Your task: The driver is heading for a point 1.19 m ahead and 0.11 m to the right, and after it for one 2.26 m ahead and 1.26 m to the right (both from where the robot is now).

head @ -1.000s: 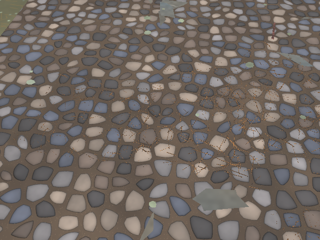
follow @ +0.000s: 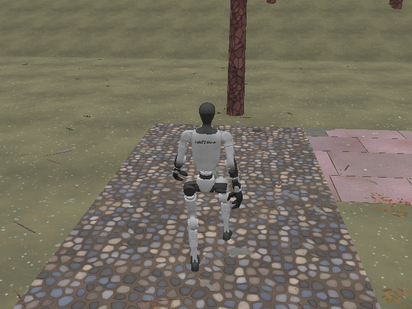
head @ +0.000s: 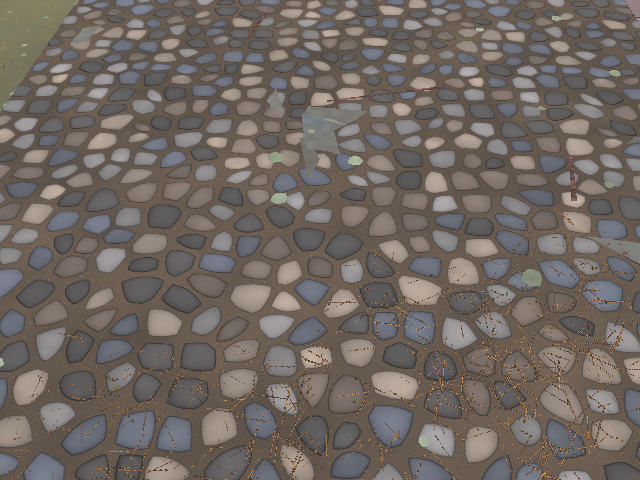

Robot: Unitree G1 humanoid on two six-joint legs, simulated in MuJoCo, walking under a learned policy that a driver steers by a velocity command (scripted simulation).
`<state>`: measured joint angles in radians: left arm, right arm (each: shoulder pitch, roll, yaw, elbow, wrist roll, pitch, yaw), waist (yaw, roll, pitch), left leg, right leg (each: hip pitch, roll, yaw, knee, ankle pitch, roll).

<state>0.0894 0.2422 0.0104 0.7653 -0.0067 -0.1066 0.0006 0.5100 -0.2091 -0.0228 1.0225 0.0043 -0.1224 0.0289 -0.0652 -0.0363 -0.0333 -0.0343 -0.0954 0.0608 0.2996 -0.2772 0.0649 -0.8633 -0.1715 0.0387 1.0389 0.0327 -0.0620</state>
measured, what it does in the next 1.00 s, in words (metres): walks ahead: right foot, then left foot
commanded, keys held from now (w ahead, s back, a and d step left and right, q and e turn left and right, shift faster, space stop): w+shift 0.96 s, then w+e+shift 0.04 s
